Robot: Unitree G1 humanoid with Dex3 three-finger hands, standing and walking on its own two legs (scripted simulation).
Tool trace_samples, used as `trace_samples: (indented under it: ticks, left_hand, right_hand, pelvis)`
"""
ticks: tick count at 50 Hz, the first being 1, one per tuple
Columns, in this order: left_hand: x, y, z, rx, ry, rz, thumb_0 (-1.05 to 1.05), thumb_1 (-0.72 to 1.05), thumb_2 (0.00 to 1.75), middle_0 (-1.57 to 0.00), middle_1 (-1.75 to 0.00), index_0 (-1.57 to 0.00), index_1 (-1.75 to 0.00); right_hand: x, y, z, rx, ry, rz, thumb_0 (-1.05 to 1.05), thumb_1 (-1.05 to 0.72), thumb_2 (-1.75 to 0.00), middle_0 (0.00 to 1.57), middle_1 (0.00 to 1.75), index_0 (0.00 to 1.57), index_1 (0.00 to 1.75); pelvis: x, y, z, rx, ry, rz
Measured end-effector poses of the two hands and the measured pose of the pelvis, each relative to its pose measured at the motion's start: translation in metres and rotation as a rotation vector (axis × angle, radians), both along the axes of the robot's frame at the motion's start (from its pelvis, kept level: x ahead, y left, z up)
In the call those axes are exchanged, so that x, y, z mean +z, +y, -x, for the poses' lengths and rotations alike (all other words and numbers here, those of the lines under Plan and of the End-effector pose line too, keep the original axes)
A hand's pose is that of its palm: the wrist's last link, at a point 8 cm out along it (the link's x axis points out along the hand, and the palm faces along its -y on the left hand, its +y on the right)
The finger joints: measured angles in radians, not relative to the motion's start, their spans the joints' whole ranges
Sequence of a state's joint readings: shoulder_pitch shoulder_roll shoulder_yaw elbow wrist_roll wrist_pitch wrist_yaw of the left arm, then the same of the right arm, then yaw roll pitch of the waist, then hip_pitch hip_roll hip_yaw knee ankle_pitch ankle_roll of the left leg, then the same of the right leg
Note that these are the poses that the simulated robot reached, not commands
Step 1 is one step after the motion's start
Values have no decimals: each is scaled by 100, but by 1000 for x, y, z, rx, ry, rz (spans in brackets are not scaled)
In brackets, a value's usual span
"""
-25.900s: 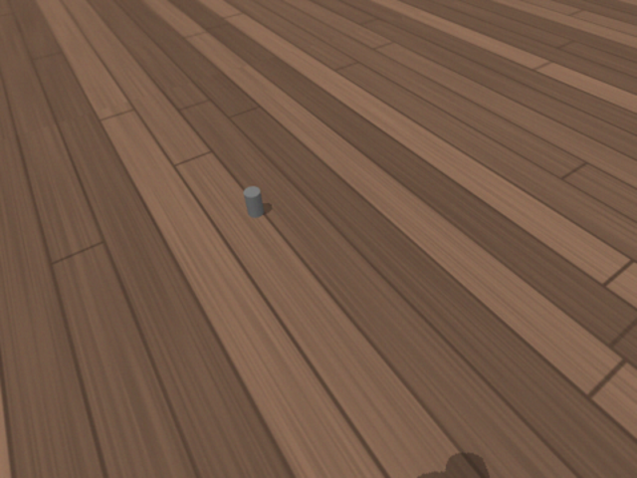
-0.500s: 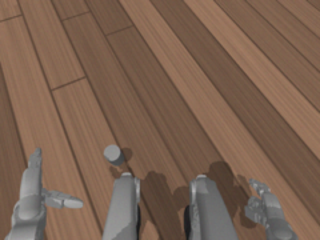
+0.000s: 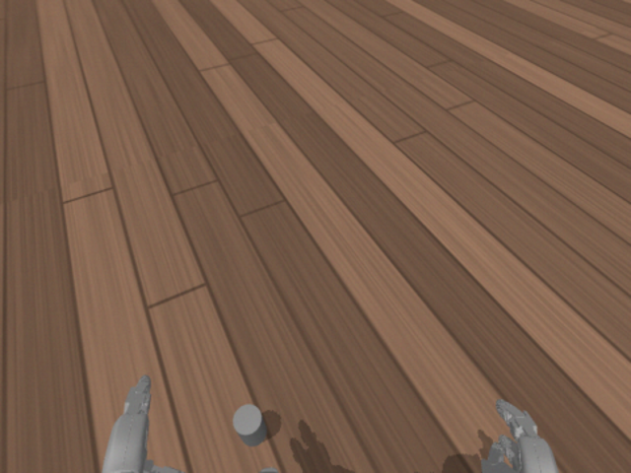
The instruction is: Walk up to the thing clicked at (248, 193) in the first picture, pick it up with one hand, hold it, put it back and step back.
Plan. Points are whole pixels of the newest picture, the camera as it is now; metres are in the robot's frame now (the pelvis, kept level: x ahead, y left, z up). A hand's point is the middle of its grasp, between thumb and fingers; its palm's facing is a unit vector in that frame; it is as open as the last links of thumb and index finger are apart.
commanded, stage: home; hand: left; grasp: from the side
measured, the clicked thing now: (250, 425) +0.36 +0.20 -0.64
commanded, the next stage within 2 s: stand in 1.74 s
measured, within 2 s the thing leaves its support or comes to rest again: neither
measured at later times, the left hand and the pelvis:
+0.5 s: hand out of the picture +0.15 +0.17 -0.04, palm faces +0.11 -0.95 -0.29, open 17.7 cm; pelvis -0.01 -0.01 +0.01, yaw +1 degrees
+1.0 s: hand out of the picture +0.14 +0.16 -0.04, palm faces +0.11 -0.95 -0.29, open 17.6 cm; pelvis -0.02 -0.02 +0.01, yaw +0 degrees
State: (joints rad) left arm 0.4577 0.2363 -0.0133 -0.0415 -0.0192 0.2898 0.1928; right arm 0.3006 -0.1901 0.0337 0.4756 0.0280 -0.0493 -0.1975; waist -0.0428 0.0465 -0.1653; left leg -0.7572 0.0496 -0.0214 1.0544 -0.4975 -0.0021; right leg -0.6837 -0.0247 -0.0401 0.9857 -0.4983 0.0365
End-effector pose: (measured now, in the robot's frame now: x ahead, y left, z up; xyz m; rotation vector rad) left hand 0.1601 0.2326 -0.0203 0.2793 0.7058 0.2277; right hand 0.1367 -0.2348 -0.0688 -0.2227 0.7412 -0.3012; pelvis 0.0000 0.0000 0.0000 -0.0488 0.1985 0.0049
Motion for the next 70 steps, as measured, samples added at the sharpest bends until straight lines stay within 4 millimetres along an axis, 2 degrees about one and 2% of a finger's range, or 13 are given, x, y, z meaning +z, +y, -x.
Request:
trace_samples:
  ticks: [5, 14, 36, 55, 70]
  left_hand:
    - [13, -3, 7, -3, -16, 16, -1, -57, 4, -6, -5, -5, -5]
    - [6, -4, 21, 17, 22, 32, -1, -58, 3, -5, -5, -5, -5]
    - [9, -21, 35, 3, 18, 39, -1, -57, 4, -6, -5, -5, -5]
    - [9, -21, 37, 2, 9, 41, -1, -57, 4, -6, -5, -5, -6]
    - [9, -17, 27, 1, 9, 41, -1, -56, 4, -6, -6, -5, -6]
  right_hand:
    - [10, 5, -9, 20, -41, -11, 2, -90, -90, 21, 30, 21, 31]
    - [21, 0, -16, 63, -78, 10, 2, -90, -90, 21, 30, 21, 31]
    - [18, -19, 13, 50, -65, 8, 2, -90, -90, 20, 30, 20, 31]
    - [20, -18, 10, 59, -87, 10, 2, -90, -90, 20, 30, 20, 31]
    - [19, -13, 1, 57, -79, 11, 2, -90, -90, 20, 30, 20, 31]
  pelvis:
    - [7, 1, -3, 0, -29, -2]
    - [11, -2, 3, 7, -58, -6]
    - [15, -16, 20, 5, -86, -21]
    - [14, -16, 22, 3, -87, -22]
    - [15, -12, 13, 1, -81, -19]
